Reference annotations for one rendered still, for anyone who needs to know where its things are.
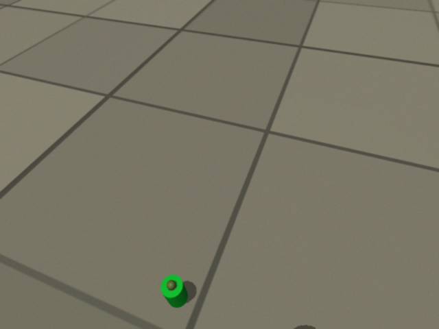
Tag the bottle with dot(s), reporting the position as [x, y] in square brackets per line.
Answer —
[174, 291]

